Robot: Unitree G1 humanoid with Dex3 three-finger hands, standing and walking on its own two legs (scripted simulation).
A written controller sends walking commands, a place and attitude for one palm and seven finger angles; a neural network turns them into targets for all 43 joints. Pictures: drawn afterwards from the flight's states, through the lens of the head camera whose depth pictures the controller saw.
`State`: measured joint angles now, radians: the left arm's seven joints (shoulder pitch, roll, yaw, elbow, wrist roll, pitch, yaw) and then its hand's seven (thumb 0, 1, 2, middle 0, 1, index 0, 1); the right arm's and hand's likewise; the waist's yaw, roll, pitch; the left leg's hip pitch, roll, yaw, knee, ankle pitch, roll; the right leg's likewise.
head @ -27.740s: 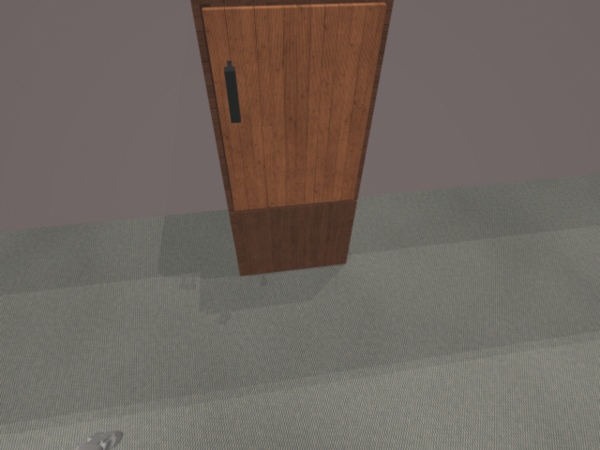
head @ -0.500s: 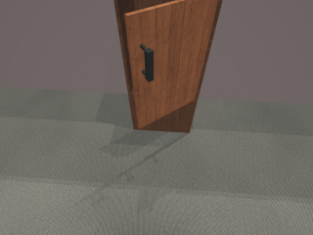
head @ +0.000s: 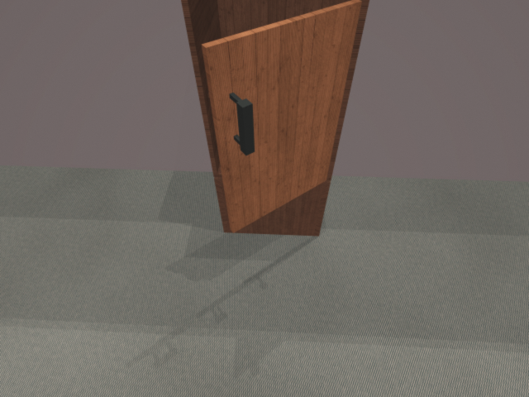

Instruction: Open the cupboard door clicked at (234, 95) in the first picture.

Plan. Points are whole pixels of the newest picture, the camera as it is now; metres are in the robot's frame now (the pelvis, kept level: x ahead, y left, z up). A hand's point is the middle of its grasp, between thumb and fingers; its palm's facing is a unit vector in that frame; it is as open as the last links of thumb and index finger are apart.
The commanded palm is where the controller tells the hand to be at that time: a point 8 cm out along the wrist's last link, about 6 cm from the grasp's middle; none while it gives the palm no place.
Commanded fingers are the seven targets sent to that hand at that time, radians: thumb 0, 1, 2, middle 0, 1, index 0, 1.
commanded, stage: let the arm hang, fingers relaxed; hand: left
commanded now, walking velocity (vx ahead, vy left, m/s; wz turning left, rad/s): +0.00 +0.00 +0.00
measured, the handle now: (240, 123) +0.65 +0.08 +0.05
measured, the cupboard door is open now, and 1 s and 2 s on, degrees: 38 38 38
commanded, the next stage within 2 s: look to check the result in 0.06 s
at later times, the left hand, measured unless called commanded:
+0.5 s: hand out of the picture +0.07 +0.22 -0.16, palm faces +0.01 -0.95 -0.30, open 7.4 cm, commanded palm none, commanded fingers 0.00 0.90 0.90 -0.20 -0.30 -0.20 -0.30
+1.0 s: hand out of the picture +0.08 +0.20 -0.17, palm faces -0.05 -0.96 -0.27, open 7.4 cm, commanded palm none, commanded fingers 0.00 0.90 0.90 -0.20 -0.30 -0.20 -0.30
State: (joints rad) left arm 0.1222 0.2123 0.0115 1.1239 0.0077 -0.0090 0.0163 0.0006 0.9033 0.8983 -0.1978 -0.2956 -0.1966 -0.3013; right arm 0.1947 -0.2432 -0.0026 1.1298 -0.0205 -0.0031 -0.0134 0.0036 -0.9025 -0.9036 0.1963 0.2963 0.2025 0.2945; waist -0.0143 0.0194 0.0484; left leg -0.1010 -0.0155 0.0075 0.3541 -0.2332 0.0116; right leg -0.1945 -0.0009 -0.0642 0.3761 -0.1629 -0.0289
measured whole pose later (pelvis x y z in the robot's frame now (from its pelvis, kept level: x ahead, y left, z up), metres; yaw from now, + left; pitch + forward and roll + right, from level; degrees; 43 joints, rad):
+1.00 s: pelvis +0.01 -0.01 +0.00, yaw -4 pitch -1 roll +0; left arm 0.15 0.24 0.03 1.11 0.01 0.02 0.02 0.00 0.90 0.90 -0.20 -0.30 -0.20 -0.30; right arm 0.16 -0.24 -0.01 1.09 -0.02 0.02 -0.03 0.00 -0.90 -0.90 0.20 0.30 0.20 0.29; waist 0.00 0.01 0.07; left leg -0.10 0.02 0.07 0.39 -0.28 0.00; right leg -0.22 0.04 -0.01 0.41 -0.19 -0.04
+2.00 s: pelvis +0.05 -0.01 +0.00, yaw -36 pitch +2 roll -2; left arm 0.17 0.28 0.10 0.91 0.02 0.06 -0.02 0.00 0.91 0.90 -0.20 -0.30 -0.19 -0.30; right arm 0.17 -0.19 -0.01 0.88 -0.03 0.01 -0.04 0.00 -0.90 -0.90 0.20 0.30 0.20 0.29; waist 0.03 -0.04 0.11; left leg -0.21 0.05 0.03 0.47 -0.29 0.00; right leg -0.54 0.05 0.04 1.11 -0.45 0.06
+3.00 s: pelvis +0.13 -0.17 -0.01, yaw -75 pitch +2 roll -1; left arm 0.09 0.22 0.07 0.93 0.03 0.05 -0.06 0.01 0.91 0.90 -0.19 -0.29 -0.19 -0.30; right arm 0.47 -0.18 -0.01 1.01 -0.04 -0.05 -0.03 0.00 -0.90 -0.90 0.20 0.30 0.20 0.29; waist -0.05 -0.01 0.09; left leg 0.02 0.11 0.29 0.36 -0.40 -0.04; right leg -0.59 -0.05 -0.11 0.84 -0.25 -0.01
